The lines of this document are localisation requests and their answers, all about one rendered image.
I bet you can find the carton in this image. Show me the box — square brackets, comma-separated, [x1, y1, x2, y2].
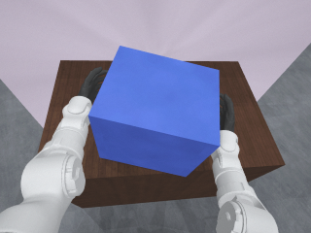
[88, 46, 221, 177]

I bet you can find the robot right hand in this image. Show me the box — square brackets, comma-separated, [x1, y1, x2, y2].
[220, 93, 235, 133]

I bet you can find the left robot upper arm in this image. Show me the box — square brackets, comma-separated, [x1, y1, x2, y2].
[0, 154, 86, 233]

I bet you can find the right robot upper arm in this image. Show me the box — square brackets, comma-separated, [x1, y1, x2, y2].
[216, 200, 278, 233]

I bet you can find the robot left hand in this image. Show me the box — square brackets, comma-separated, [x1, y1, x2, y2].
[78, 66, 108, 104]

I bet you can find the pedestal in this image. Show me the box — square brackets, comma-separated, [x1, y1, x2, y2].
[38, 60, 286, 209]

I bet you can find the left robot forearm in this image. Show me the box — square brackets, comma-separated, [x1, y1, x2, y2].
[20, 96, 92, 198]

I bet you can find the right robot forearm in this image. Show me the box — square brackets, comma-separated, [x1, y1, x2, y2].
[211, 130, 279, 233]

